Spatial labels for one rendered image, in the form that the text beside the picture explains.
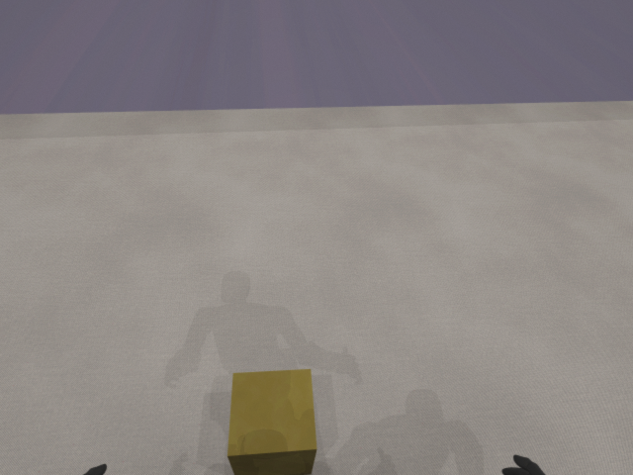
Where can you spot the right robot hand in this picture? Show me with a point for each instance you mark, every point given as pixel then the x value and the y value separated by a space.
pixel 527 467

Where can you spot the carton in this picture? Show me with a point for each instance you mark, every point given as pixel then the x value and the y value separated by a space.
pixel 272 428

